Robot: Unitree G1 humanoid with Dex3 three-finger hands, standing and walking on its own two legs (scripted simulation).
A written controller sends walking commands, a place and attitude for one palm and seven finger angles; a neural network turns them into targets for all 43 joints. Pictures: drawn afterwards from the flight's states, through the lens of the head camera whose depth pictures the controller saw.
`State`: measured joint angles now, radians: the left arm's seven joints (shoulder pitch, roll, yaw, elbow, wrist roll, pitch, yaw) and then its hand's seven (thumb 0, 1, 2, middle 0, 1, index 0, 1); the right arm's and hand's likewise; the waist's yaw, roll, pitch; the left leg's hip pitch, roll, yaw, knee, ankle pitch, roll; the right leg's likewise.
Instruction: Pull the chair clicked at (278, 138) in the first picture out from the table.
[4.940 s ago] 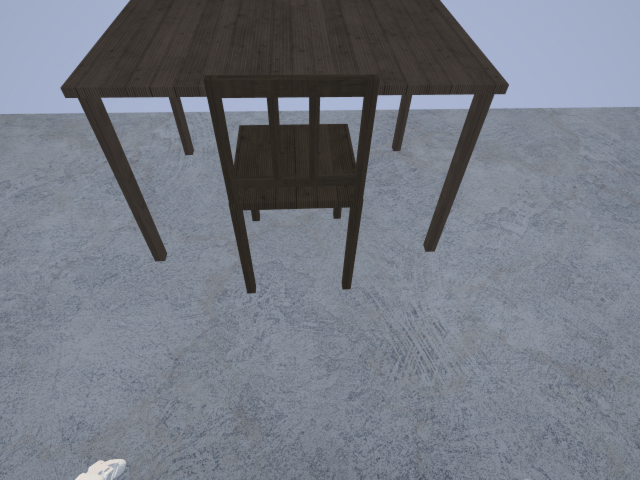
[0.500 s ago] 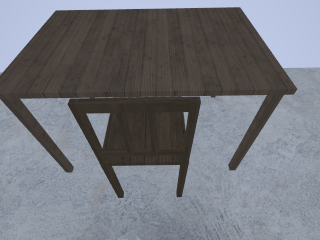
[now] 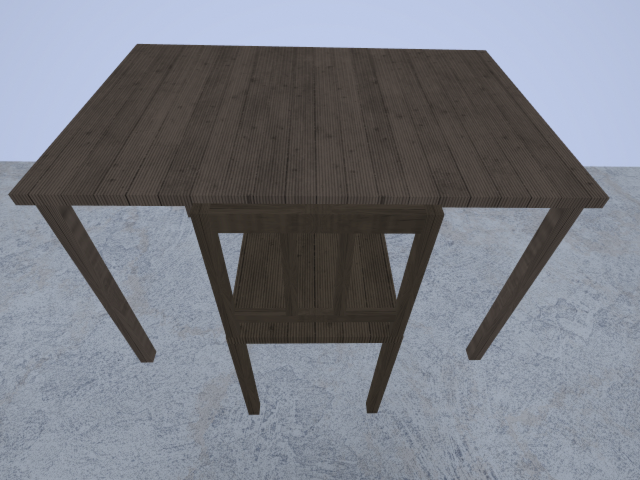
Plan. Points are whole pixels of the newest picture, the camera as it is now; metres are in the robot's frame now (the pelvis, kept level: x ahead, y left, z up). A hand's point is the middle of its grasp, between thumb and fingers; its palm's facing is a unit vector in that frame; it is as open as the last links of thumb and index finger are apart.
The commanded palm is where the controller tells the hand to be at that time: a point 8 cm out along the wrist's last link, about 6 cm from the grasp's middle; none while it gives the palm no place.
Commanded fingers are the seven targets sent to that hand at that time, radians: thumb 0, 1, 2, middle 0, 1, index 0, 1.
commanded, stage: come to a stop and stand still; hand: left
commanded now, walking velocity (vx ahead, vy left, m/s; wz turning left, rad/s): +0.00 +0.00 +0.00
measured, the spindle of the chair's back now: (290, 274) +0.49 +0.09 -0.09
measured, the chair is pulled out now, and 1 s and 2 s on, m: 0.00 0.00 0.00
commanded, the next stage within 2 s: look again from close up in 0.80 s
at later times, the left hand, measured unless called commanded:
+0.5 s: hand out of the picture +0.06 +0.16 -0.16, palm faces +0.04 -0.97 -0.22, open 7.3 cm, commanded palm none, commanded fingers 0.00 0.90 0.90 -0.20 -0.30 -0.20 -0.30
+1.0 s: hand out of the picture +0.03 +0.14 -0.16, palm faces +0.05 -0.98 -0.18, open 7.3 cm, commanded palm none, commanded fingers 0.00 0.90 0.90 -0.20 -0.30 -0.20 -0.30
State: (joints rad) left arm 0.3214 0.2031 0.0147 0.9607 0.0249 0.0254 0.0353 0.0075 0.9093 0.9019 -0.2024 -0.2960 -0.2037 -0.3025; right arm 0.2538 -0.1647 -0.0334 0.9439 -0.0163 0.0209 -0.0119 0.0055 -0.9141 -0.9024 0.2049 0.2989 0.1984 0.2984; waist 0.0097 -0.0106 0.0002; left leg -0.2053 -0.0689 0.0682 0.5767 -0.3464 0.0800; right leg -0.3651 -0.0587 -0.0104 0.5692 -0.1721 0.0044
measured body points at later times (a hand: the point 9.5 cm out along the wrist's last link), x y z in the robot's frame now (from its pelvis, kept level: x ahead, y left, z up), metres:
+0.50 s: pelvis +0.04 -0.01 +0.01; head +0.06 -0.02 +0.46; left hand +0.06 +0.21 -0.15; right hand +0.05 -0.24 -0.15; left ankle -0.02 +0.07 -0.73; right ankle +0.08 -0.14 -0.73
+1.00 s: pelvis +0.04 -0.02 +0.01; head +0.05 -0.02 +0.46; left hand +0.03 +0.19 -0.15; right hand +0.03 -0.23 -0.15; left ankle -0.02 +0.07 -0.73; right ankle +0.08 -0.14 -0.73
